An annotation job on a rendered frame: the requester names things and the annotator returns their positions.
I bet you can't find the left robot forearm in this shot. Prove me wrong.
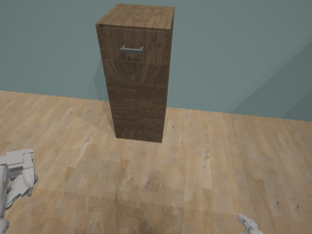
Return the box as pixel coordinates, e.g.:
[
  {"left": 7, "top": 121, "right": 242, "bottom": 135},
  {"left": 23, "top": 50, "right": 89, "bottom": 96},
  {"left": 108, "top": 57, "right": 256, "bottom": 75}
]
[{"left": 0, "top": 218, "right": 10, "bottom": 234}]

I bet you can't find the drawer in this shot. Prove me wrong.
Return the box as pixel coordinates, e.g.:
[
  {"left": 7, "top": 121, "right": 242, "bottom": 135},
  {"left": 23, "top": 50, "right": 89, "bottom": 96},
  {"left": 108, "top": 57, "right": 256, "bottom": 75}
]
[{"left": 100, "top": 26, "right": 167, "bottom": 64}]

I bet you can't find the handle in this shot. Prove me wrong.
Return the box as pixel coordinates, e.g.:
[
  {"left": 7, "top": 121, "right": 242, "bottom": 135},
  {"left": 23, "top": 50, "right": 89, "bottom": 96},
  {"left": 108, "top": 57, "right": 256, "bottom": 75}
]
[{"left": 120, "top": 45, "right": 143, "bottom": 55}]

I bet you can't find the cabinet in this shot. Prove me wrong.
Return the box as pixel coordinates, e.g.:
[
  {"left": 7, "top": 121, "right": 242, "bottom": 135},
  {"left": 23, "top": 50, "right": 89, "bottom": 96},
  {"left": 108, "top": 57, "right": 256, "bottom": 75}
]
[{"left": 96, "top": 3, "right": 175, "bottom": 143}]

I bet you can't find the robot left hand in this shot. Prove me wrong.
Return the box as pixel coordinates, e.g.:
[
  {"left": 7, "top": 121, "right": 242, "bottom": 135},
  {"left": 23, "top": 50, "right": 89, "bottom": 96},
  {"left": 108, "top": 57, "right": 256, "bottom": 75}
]
[{"left": 0, "top": 148, "right": 39, "bottom": 218}]

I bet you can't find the robot right hand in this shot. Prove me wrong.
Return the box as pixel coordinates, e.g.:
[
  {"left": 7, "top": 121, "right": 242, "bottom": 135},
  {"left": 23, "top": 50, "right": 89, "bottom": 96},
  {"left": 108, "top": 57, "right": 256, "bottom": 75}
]
[{"left": 237, "top": 214, "right": 263, "bottom": 234}]

